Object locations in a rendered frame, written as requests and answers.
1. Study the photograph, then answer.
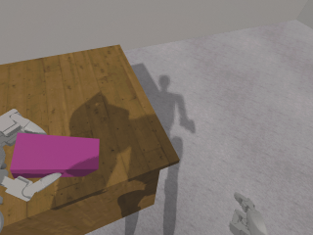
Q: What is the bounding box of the robot right hand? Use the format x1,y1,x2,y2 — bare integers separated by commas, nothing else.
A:
229,192,269,235

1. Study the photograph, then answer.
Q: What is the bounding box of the robot left hand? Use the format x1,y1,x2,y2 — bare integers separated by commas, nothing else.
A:
0,109,62,202

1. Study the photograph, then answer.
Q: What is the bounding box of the table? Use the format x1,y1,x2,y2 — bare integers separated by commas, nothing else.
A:
0,44,180,235

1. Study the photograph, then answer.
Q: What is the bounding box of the sponge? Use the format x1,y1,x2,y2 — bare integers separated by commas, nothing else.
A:
10,132,100,178

